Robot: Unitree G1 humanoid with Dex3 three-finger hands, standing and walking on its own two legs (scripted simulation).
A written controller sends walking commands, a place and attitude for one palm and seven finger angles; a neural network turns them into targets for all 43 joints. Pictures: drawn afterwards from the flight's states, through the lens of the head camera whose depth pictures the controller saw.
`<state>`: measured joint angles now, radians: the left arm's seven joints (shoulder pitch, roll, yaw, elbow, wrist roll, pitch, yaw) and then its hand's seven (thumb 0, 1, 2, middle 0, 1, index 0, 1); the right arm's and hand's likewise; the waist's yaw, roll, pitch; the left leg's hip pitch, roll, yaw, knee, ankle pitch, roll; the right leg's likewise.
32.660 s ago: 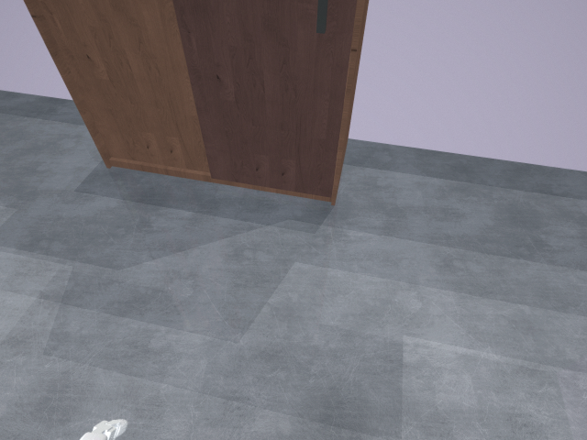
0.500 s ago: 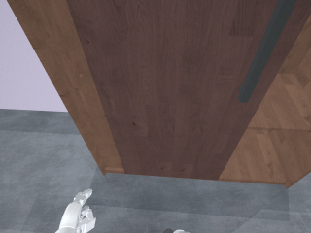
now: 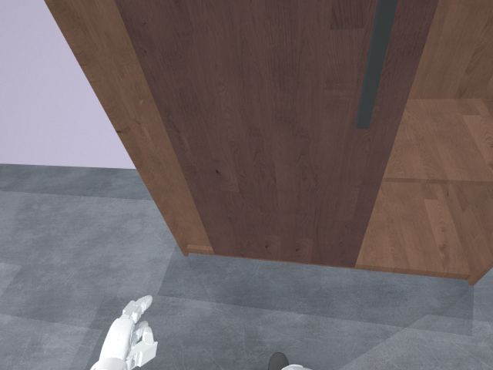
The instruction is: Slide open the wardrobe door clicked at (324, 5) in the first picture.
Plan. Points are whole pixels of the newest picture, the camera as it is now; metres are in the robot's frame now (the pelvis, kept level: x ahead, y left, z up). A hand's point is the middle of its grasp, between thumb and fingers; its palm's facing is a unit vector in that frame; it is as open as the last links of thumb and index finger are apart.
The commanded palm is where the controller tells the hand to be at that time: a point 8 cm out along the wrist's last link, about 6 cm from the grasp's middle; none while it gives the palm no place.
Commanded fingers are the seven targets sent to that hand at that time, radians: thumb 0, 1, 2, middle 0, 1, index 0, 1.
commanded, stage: stop stepping back and stand still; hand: right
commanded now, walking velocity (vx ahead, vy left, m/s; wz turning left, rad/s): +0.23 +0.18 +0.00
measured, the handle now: (375, 48) +0.63 -0.23 +0.21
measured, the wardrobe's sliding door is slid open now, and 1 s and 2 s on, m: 0.44 0.44 0.44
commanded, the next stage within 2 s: let the arm hang, fingers relaxed in 1.72 s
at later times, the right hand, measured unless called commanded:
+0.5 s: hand out of the picture +0.02 -0.34 +0.20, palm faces +0.36 +0.81 -0.46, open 7.4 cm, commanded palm -0.02 -0.39 +0.19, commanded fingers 0.00 -0.90 -0.90 0.20 0.30 0.20 0.30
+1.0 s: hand out of the picture -0.03 -0.41 +0.19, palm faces +0.51 +0.70 -0.51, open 7.4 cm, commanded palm -0.09 -0.44 +0.19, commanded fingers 0.00 -0.90 -0.90 0.20 0.30 0.20 0.30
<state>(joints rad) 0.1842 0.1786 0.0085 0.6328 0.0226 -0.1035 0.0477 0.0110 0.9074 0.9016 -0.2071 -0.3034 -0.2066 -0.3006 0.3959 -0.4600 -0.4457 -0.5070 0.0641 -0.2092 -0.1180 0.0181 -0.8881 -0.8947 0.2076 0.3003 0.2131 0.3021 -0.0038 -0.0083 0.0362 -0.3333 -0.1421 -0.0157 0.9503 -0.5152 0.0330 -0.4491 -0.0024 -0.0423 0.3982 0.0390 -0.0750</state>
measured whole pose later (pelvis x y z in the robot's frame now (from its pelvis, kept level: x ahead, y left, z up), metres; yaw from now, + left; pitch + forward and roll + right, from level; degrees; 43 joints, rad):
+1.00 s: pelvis -0.21 -0.13 -0.01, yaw -4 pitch -1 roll +2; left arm 0.28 0.18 0.00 0.64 0.01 -0.09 0.05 0.01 0.90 0.90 -0.21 -0.30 -0.21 -0.30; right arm 0.53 -0.47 -0.48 -0.53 0.03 -0.22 -0.16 0.02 -0.89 -0.89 0.21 0.30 0.21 0.30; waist -0.01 -0.02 0.02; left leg -0.29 0.01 0.05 0.62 -0.32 0.04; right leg -0.47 -0.11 0.00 0.98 -0.48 -0.01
